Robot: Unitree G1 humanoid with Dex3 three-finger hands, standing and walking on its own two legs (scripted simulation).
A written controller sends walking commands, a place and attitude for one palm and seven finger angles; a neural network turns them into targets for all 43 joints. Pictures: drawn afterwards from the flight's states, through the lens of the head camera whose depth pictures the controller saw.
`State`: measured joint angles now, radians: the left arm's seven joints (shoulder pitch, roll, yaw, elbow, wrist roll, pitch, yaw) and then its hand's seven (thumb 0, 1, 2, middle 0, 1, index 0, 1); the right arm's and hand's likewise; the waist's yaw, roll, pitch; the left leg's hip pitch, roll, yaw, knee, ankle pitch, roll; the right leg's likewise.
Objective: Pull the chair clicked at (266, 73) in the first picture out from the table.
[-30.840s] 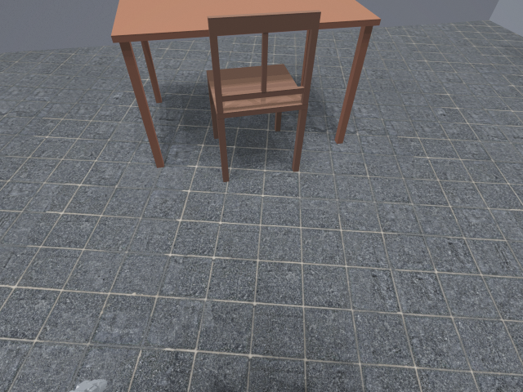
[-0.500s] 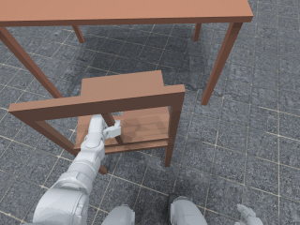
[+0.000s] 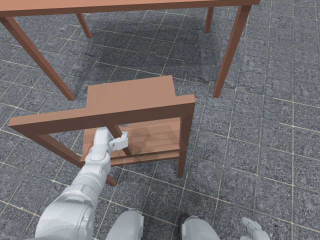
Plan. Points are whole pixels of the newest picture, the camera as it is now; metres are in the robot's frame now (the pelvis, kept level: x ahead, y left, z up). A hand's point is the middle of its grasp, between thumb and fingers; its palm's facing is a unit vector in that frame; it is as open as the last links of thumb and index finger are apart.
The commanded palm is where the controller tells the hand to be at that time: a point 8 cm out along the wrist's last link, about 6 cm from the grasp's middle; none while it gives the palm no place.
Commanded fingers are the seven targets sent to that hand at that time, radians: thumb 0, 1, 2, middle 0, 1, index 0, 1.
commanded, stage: step backward, pulling the chair out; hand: left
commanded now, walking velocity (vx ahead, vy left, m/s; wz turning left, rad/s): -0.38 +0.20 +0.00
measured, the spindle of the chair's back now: (121, 140) +0.39 +0.15 -0.12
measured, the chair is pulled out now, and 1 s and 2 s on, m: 0.42 0.67 0.67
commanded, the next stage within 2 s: stop walking, hand still on the chair in 0.30 s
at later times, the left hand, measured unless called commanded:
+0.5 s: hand (112, 192) +0.22 +0.14 -0.06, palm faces -0.05 -0.99 -0.15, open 5.3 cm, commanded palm +0.21 +0.19 -0.06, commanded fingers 0.00 0.90 0.90 -0.50 -1.45 -0.50 -1.45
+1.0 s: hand out of the picture +0.11 +0.13 -0.06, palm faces -0.06 -0.99 -0.14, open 5.4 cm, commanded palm +0.10 +0.18 -0.06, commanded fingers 0.00 0.90 0.90 -0.50 -1.45 -0.50 -1.45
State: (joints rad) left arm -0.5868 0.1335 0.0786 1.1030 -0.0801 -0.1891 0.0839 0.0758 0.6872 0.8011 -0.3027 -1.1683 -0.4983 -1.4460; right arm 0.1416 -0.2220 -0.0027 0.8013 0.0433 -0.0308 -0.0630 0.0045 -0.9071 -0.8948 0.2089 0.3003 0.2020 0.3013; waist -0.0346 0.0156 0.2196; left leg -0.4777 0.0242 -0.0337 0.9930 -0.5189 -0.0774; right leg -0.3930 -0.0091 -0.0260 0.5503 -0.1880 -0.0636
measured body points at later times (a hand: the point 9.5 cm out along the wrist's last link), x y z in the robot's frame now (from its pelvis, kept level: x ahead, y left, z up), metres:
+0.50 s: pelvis -0.12 +0.03 -0.01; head -0.04 +0.00 +0.43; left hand +0.22 +0.19 -0.05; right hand -0.04 -0.19 -0.17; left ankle -0.14 +0.21 -0.73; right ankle -0.10 -0.06 -0.74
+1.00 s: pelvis -0.15 +0.04 +0.00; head -0.16 +0.01 +0.45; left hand +0.11 +0.19 -0.05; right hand -0.06 -0.20 -0.13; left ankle -0.18 +0.16 -0.73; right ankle -0.09 -0.06 -0.74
